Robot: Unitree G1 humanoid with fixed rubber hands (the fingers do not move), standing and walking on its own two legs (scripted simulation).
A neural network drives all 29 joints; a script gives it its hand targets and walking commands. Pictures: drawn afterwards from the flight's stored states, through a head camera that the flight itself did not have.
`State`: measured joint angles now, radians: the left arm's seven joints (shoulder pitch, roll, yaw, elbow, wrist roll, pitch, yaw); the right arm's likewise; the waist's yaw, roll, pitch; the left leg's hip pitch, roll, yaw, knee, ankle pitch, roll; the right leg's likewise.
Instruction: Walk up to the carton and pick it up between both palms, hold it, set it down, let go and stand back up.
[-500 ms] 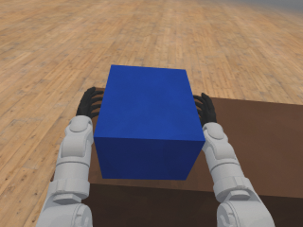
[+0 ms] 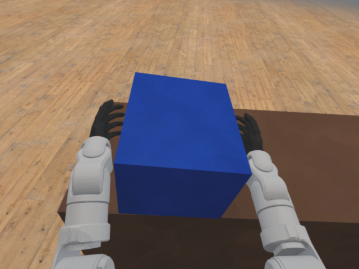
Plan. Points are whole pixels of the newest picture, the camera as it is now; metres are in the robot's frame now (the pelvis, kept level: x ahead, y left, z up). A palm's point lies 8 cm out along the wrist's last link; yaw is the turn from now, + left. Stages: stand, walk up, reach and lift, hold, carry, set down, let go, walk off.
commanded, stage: reach and lift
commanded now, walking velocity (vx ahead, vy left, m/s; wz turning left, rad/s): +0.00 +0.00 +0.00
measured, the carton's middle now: (176, 143) +0.40 -0.02 +0.10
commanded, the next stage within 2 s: hold in 0.34 s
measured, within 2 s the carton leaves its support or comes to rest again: neither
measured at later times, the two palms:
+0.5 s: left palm (83, 134) +0.36 +0.17 +0.17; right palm (238, 143) +0.36 -0.16 +0.14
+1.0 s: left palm (90, 137) +0.35 +0.16 +0.18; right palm (247, 137) +0.36 -0.17 +0.16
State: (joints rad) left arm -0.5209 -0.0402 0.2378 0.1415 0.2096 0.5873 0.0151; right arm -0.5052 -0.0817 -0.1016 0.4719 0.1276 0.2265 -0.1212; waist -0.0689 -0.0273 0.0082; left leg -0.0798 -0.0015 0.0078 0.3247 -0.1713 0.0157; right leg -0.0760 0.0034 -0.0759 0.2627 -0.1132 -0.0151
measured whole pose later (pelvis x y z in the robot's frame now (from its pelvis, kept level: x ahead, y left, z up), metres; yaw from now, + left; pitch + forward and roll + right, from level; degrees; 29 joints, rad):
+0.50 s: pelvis +0.01 +0.01 +0.00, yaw +3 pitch -7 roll -1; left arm -0.47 -0.02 0.26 0.03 0.23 0.62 -0.05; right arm -0.50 -0.07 -0.05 0.40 0.16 0.26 -0.16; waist -0.10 0.00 0.05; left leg -0.02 -0.02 -0.03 0.35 -0.20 0.03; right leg 0.02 -0.01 -0.11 0.25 -0.14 0.00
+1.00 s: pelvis -0.01 -0.01 +0.00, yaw +1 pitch -6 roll +0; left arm -0.52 -0.02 0.26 0.07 0.23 0.71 0.01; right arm -0.62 -0.08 -0.09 0.54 0.14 0.30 -0.09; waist -0.07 -0.02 0.01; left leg -0.06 -0.01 -0.01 0.32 -0.16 0.01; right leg -0.06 0.00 -0.09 0.27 -0.12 -0.02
